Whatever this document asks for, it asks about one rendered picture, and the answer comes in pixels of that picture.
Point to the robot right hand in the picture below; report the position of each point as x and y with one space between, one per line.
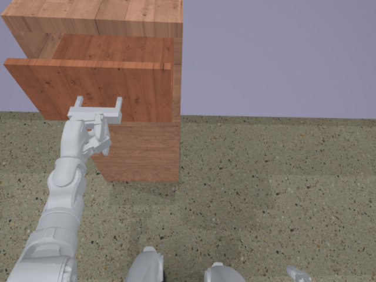
298 275

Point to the left robot forearm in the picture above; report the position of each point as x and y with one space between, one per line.
56 233

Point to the robot left hand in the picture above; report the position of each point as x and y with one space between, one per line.
75 136

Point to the drawer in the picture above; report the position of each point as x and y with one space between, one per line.
101 68

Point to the right robot shin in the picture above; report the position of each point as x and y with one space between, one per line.
217 264

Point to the cabinet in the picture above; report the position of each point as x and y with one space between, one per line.
140 151

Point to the robot left upper arm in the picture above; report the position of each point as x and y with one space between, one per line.
46 269

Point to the right robot thigh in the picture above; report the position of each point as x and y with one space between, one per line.
222 274

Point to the handle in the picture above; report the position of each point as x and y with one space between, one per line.
112 115

